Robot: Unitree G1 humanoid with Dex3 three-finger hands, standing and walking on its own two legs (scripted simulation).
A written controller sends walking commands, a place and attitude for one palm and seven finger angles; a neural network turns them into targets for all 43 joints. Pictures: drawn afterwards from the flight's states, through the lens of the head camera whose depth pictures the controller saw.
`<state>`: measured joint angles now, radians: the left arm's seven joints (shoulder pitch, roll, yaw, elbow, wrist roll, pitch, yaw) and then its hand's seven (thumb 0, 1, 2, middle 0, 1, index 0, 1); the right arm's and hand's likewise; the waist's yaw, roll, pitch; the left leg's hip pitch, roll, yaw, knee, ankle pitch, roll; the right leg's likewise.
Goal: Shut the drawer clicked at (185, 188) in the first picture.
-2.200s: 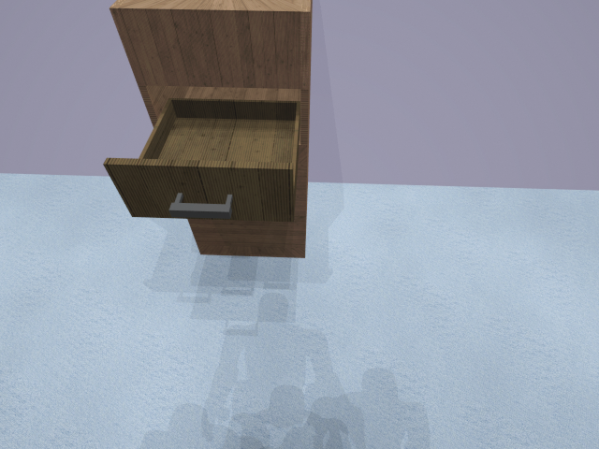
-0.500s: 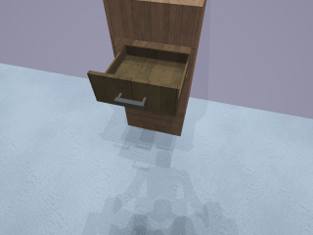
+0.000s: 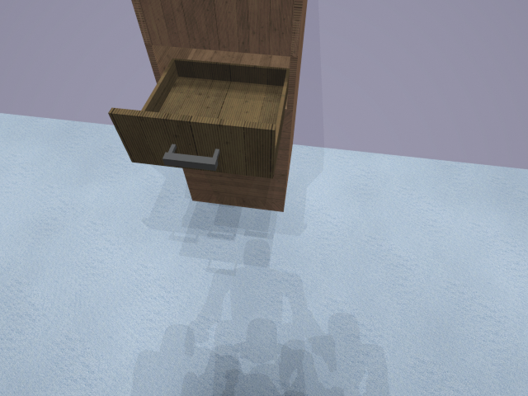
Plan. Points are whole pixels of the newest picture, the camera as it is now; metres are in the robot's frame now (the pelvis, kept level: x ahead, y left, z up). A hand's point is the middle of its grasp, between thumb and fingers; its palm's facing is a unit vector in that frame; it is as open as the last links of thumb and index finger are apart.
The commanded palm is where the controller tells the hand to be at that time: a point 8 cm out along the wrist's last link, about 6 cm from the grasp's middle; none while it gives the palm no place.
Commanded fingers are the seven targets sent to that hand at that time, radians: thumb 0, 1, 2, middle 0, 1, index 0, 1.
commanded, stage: turn to face it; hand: left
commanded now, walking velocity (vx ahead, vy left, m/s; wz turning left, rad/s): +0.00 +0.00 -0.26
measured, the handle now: (192, 155) +0.63 +0.20 -0.09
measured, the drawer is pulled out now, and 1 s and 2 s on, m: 0.30 0.30 0.30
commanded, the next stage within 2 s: take the last steps up to it in 0.06 s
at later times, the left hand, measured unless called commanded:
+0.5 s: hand out of the picture +0.04 +0.19 -0.16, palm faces -0.01 -0.98 -0.20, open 7.3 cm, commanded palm none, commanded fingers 0.00 0.90 0.90 -0.20 -0.30 -0.20 -0.30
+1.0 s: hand (182, 327) +0.25 +0.17 -0.16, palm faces +0.00 -0.98 -0.21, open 7.3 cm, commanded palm none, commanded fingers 0.00 0.90 0.90 -0.20 -0.30 -0.20 -0.30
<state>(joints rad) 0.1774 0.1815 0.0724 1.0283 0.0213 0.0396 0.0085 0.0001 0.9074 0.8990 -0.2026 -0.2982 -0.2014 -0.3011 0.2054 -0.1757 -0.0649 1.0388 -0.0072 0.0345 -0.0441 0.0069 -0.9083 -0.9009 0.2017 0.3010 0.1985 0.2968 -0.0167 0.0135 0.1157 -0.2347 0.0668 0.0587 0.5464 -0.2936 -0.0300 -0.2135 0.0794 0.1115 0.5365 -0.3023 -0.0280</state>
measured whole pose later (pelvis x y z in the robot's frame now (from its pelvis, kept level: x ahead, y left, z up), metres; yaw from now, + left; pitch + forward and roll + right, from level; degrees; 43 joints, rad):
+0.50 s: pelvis +0.03 +0.01 +0.01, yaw -5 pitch -1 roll +1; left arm 0.29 0.17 0.07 1.07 0.03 -0.02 0.00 0.00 0.91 0.90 -0.20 -0.30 -0.20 -0.30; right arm 0.20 -0.18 -0.06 1.03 -0.01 0.01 0.00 0.01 -0.91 -0.90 0.20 0.30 0.20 0.30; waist 0.02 -0.02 0.10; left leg -0.34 0.03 0.07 0.69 -0.38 -0.01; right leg -0.10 0.00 0.02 0.42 -0.30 -0.02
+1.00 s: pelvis +0.18 -0.01 +0.01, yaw -3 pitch -1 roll +1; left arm 0.19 0.16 0.08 1.04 0.03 -0.05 0.01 -0.01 0.93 0.90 -0.20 -0.30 -0.20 -0.30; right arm 0.31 -0.15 -0.06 1.11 -0.01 0.00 0.00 0.01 -0.91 -0.90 0.20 0.30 0.20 0.30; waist -0.02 0.00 0.09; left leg -0.37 0.06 0.07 0.84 -0.44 -0.01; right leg -0.18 -0.05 -0.11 0.48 -0.28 -0.01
